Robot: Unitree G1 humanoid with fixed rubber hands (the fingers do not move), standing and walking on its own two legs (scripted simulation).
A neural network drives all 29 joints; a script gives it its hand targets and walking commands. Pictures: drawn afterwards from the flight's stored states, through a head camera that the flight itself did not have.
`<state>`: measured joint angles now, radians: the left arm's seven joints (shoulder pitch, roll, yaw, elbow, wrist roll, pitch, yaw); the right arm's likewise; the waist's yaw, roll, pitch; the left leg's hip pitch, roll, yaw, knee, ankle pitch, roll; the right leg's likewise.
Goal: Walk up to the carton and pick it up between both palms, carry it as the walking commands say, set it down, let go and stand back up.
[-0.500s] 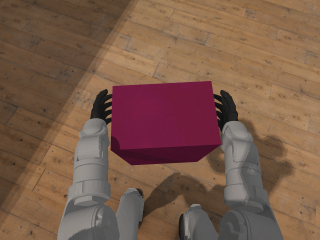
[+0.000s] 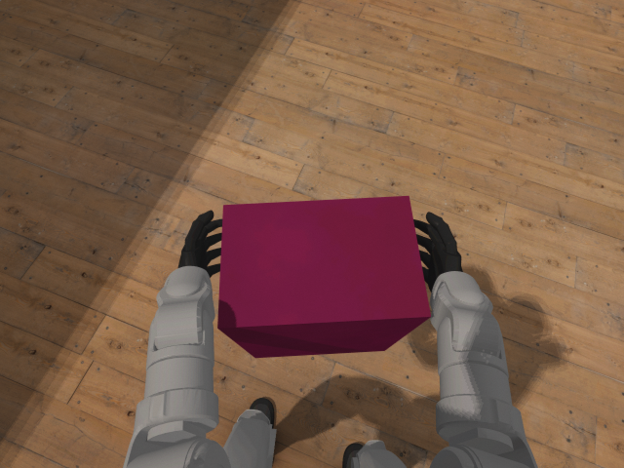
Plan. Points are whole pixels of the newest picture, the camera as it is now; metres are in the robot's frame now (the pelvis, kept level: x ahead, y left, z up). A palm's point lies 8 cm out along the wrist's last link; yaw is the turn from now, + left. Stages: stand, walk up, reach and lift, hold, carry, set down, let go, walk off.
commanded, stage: reach and lift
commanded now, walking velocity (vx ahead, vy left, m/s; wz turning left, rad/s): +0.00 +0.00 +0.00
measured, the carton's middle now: (318, 291) +0.37 +0.03 -0.11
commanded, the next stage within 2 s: hold in 1.98 s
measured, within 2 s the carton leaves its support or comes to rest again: neither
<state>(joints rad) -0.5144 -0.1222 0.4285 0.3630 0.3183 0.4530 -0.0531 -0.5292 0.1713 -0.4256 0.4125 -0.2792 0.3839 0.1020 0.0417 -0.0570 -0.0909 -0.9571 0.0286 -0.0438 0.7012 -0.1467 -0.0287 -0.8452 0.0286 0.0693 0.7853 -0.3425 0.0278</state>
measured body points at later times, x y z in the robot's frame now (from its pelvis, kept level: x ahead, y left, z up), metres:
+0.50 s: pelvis +0.02 +0.00 +0.04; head +0.08 +0.02 +0.49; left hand +0.35 +0.19 +0.03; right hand +0.37 -0.13 +0.04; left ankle +0.09 +0.14 -0.70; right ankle +0.01 -0.14 -0.70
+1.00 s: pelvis +0.04 -0.01 +0.05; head +0.02 +0.00 +0.50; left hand +0.33 +0.18 +0.08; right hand +0.35 -0.14 +0.09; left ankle +0.09 +0.14 -0.70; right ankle +0.01 -0.14 -0.70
